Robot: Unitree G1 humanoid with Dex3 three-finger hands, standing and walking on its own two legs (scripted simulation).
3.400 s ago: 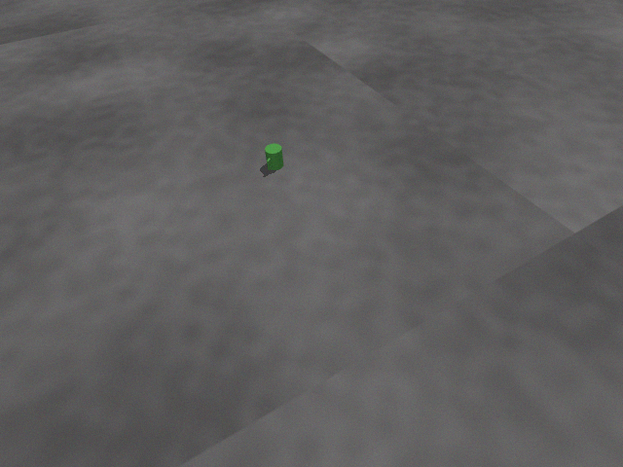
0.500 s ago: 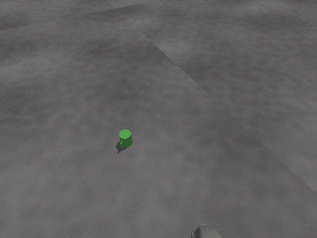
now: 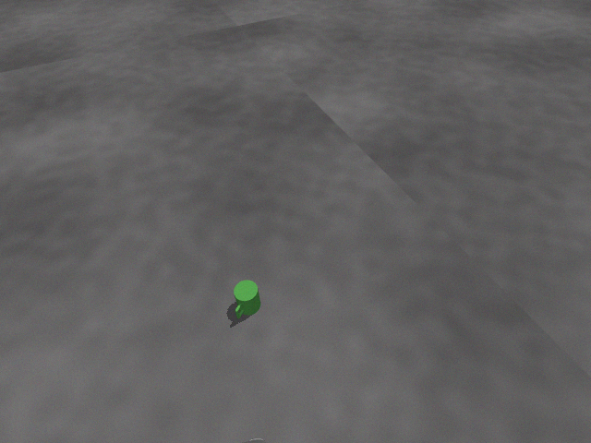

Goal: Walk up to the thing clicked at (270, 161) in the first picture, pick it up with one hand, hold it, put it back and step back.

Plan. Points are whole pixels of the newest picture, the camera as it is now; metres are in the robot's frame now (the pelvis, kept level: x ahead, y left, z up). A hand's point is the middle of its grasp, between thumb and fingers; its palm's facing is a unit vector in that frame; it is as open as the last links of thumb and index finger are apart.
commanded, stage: walk up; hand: left
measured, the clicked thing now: (245, 301) +0.71 +0.26 -0.71
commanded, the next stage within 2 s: none
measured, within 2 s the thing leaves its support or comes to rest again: neither
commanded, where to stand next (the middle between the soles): +0.33 +0.02 m, yaw -2 degrees
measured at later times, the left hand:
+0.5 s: hand (165, 350) +0.29 +0.27 -0.13, palm faces -0.11 -0.91 -0.40, open 7.4 cm
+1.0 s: hand (165, 347) +0.31 +0.29 -0.17, palm faces -0.05 -0.95 -0.32, open 7.4 cm
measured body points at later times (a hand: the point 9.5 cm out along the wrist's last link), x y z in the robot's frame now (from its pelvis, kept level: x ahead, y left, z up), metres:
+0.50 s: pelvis +0.17 +0.01 -0.01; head +0.20 -0.01 +0.44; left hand +0.30 +0.32 -0.10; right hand +0.17 -0.32 -0.13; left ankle +0.10 +0.13 -0.71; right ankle +0.26 -0.11 -0.73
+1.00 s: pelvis +0.24 +0.03 +0.00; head +0.27 +0.05 +0.45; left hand +0.32 +0.33 -0.14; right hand +0.32 -0.28 -0.11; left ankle +0.30 +0.15 -0.73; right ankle +0.26 -0.11 -0.73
